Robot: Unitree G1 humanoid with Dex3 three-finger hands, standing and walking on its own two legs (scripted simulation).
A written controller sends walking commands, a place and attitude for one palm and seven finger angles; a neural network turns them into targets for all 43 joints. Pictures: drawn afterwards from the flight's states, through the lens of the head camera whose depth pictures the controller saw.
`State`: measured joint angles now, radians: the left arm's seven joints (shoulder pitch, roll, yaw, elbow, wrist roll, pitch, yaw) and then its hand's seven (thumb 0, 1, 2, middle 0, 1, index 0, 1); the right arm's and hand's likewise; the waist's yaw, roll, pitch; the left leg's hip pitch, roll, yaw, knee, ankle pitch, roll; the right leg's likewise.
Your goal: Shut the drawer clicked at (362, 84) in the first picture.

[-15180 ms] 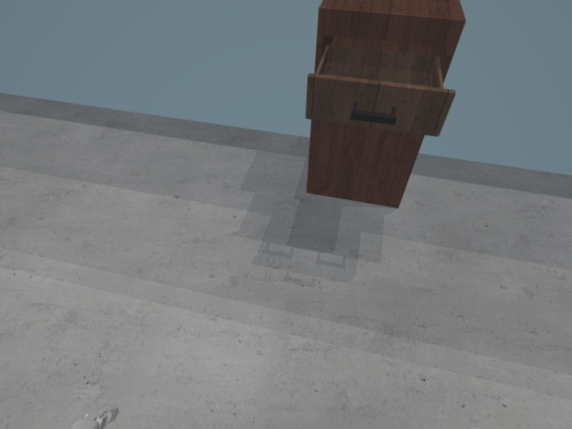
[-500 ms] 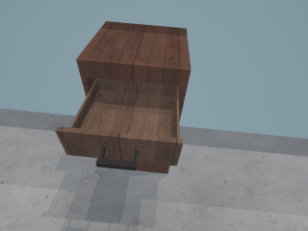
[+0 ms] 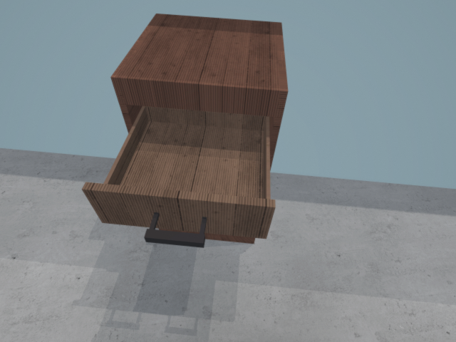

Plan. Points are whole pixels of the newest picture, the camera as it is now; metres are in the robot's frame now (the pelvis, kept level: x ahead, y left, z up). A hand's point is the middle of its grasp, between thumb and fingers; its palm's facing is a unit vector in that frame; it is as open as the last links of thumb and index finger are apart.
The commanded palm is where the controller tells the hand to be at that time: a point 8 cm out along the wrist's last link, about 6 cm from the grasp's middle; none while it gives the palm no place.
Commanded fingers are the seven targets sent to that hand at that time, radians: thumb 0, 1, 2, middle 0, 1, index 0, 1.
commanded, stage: look again from close up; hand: left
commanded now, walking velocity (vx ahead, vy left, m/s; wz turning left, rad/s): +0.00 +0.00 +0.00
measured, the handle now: (177, 229) +0.36 +0.14 -0.07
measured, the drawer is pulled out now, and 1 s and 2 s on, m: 0.30 0.30 0.30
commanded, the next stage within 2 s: shuffle to correct the standing spot in 0.46 s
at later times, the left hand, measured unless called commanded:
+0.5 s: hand out of the picture +0.00 +0.15 -0.18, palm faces +0.03 -0.98 -0.18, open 7.4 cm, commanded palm none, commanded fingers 0.00 0.90 0.90 -0.20 -0.30 -0.20 -0.30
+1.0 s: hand out of the picture +0.01 +0.10 -0.17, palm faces +0.05 -0.98 -0.17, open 7.4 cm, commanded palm none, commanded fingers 0.00 0.90 0.90 -0.20 -0.30 -0.20 -0.30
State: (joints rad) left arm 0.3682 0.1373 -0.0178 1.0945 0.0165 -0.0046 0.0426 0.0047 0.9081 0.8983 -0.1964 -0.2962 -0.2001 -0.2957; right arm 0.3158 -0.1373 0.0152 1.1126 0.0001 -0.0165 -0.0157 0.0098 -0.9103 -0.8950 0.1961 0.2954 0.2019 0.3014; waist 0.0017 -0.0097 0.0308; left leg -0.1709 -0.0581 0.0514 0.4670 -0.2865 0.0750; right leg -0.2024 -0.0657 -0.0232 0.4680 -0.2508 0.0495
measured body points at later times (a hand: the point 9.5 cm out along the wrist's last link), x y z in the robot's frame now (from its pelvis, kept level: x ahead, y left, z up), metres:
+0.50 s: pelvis +0.01 -0.02 +0.00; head +0.02 -0.01 +0.45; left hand +0.00 +0.20 -0.16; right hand +0.01 -0.23 -0.16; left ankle -0.02 +0.07 -0.74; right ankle +0.00 -0.15 -0.74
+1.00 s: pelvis +0.05 -0.05 +0.00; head +0.08 -0.05 +0.45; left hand +0.01 +0.15 -0.16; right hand +0.02 -0.26 -0.17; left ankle -0.02 +0.07 -0.74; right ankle +0.00 -0.15 -0.74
